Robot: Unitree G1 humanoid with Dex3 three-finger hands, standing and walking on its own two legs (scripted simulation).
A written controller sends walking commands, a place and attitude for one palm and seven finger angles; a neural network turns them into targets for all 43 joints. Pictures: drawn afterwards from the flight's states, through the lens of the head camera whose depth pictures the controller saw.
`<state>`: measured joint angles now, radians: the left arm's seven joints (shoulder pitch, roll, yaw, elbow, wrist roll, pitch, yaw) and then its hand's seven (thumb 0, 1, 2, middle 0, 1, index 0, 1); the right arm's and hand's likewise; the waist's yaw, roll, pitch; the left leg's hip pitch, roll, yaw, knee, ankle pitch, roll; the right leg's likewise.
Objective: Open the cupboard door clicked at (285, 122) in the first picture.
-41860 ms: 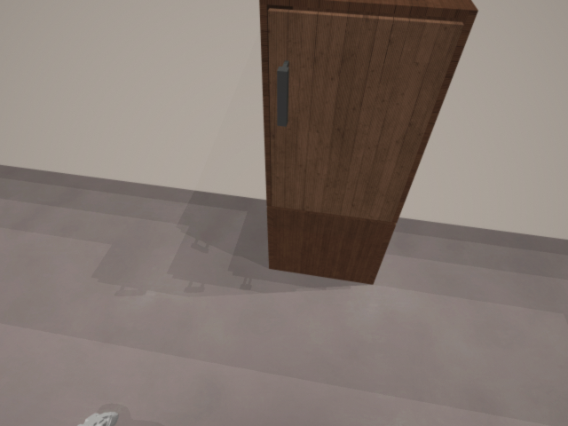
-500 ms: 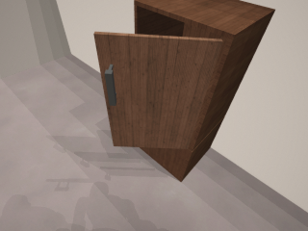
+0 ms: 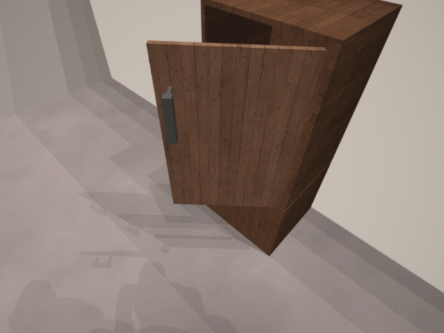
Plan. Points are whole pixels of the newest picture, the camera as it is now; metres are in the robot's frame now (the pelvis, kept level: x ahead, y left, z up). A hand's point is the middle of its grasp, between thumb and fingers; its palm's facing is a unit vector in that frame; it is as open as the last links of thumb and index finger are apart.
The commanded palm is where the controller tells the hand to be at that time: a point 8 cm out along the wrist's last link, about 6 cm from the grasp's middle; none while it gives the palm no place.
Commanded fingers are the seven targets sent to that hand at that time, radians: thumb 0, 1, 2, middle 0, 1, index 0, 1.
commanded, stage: come to a stop and stand still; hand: left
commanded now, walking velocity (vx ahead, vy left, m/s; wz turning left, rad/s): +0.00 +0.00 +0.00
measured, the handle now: (171, 115) +0.60 +0.17 +0.07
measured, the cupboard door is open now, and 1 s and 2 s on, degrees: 42 42 42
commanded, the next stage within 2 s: look again from close up in 0.04 s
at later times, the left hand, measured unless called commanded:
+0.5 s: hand out of the picture -0.06 +0.15 -0.18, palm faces +0.05 -0.99 -0.15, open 7.4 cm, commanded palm none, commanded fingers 0.00 0.90 0.90 -0.20 -0.30 -0.20 -0.30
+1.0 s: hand out of the picture -0.17 +0.16 -0.18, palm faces +0.12 -0.98 -0.19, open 7.4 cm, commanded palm none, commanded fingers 0.00 0.90 0.90 -0.20 -0.30 -0.20 -0.30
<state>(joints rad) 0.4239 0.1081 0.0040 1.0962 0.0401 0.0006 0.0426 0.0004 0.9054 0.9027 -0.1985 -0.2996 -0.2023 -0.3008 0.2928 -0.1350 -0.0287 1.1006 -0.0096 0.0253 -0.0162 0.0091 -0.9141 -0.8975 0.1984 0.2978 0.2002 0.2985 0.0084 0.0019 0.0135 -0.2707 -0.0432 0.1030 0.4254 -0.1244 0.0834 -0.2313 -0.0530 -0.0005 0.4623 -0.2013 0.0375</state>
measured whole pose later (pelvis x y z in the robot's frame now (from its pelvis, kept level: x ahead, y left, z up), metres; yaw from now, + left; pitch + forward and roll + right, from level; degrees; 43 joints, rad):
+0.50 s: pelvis -0.02 -0.01 +0.00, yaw +0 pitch -3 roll -1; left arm 0.40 0.11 0.02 1.07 0.04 -0.01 0.04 0.00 0.91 0.90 -0.20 -0.30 -0.20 -0.30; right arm 0.30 -0.13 -0.04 1.10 -0.01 0.02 -0.02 0.00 -0.91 -0.90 0.20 0.30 0.20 0.30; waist 0.01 0.00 0.01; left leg -0.32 -0.03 0.09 0.46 -0.16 0.07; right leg -0.28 -0.02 0.02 0.49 -0.23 0.02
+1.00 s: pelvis -0.07 +0.01 +0.00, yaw +0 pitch -2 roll -1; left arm 0.50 0.13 0.04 1.12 0.04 0.03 0.05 0.00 0.91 0.90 -0.20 -0.30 -0.20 -0.30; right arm 0.19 -0.19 -0.06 1.02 -0.01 0.06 0.00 0.01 -0.91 -0.90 0.19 0.30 0.20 0.30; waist 0.04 -0.01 -0.04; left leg -0.48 -0.03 0.05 0.99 -0.28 0.00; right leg -0.25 -0.01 0.00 0.47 -0.22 -0.01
